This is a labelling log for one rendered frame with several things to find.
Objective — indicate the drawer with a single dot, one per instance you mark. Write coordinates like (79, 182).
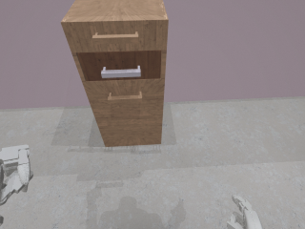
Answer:
(93, 63)

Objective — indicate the robot left hand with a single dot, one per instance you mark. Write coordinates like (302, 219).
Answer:
(15, 164)

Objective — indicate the cabinet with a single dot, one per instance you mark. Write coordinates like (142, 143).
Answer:
(124, 123)

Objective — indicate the handle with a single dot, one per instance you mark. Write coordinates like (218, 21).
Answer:
(104, 39)
(121, 73)
(125, 98)

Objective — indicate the robot right hand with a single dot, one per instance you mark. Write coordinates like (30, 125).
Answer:
(250, 218)

